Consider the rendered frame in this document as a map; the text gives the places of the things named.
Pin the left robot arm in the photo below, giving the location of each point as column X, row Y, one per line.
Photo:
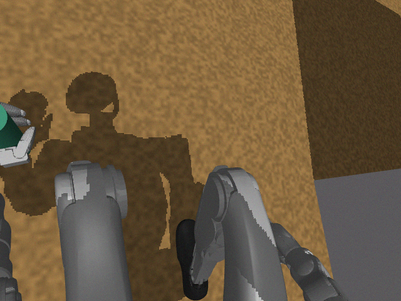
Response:
column 8, row 284

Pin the left robot hand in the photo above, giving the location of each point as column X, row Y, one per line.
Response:
column 13, row 156

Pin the right robot arm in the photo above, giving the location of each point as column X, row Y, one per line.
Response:
column 312, row 277

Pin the right robot hand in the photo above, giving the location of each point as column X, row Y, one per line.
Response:
column 284, row 241

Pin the can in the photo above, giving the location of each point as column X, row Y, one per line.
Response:
column 10, row 134

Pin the right robot foot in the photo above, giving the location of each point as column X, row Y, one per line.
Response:
column 185, row 242

